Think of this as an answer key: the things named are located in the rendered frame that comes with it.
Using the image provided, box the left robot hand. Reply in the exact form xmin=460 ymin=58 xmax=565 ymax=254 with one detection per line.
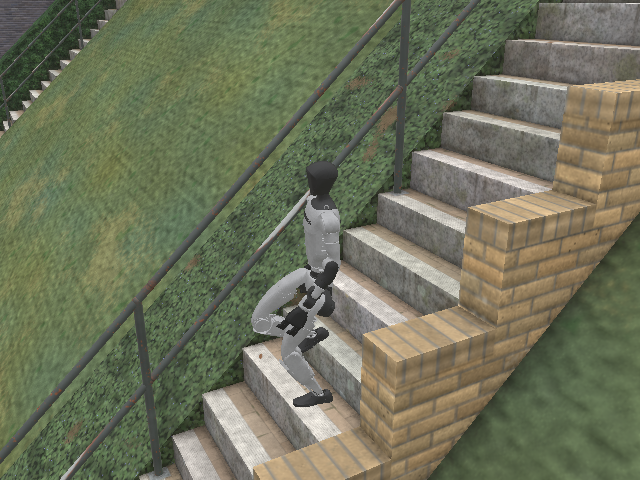
xmin=276 ymin=306 xmax=308 ymax=337

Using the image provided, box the robot torso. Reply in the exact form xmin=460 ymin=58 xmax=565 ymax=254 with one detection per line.
xmin=303 ymin=195 xmax=341 ymax=296

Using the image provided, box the robot left upper arm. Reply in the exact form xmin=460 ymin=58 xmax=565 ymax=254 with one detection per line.
xmin=320 ymin=212 xmax=341 ymax=271

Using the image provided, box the left robot forearm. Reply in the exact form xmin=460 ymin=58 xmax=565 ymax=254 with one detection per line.
xmin=298 ymin=261 xmax=339 ymax=312

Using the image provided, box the right robot shin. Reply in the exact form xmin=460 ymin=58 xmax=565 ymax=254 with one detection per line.
xmin=253 ymin=314 xmax=317 ymax=338

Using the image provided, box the right robot hand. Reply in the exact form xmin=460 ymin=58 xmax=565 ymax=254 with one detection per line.
xmin=300 ymin=263 xmax=311 ymax=293

